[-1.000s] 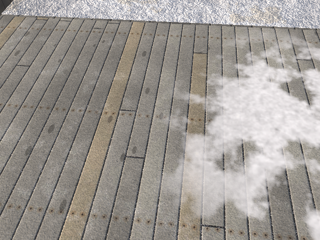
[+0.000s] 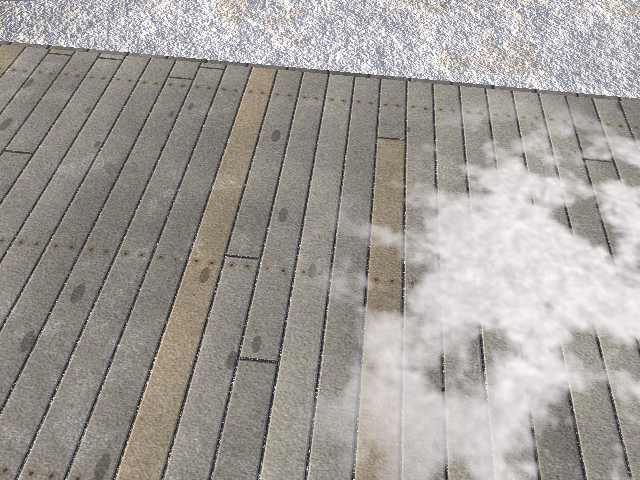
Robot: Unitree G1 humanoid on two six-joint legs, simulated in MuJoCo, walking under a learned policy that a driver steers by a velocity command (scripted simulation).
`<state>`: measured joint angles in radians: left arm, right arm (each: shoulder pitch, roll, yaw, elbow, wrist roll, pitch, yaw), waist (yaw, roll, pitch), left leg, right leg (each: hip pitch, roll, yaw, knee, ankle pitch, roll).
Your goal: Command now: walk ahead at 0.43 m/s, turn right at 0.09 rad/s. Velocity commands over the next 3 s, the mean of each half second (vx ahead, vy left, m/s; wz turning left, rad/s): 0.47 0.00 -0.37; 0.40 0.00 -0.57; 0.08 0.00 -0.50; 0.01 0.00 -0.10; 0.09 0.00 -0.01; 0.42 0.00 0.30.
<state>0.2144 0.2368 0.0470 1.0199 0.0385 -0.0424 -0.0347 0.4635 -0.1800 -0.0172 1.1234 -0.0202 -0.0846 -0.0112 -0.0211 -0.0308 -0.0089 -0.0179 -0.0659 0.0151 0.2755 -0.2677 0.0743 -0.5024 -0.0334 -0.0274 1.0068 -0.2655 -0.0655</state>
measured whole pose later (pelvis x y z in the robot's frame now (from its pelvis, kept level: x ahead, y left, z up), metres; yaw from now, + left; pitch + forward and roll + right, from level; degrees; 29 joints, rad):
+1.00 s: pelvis +0.54 -0.07 -0.01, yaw -32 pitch +1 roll +0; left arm 0.24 0.31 0.09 0.83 0.02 0.01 -0.01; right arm 0.18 -0.24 -0.03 0.79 -0.02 -0.08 -0.01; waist 0.02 -0.05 0.09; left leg -0.28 0.01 0.11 0.43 -0.17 0.04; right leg -0.51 0.04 0.04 1.18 -0.40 -0.01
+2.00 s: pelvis +0.60 -0.11 +0.00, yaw -47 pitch -2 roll +0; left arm 0.24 0.22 0.03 0.96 0.01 0.00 0.01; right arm 0.24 -0.20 -0.01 0.88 -0.01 0.00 -0.02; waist 0.01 0.00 0.02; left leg -0.13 -0.03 0.02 0.40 -0.25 0.04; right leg -0.22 0.05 0.04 0.38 -0.13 -0.03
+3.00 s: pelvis +0.76 -0.34 -0.02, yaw -36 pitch +1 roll +0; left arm 0.45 0.15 0.01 1.09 0.02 -0.11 0.04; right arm 0.04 -0.20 -0.04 0.89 -0.03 -0.02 0.05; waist 0.03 0.02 0.07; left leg -0.61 0.02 0.13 0.68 -0.07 0.10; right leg 0.15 0.04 -0.25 0.23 -0.39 -0.03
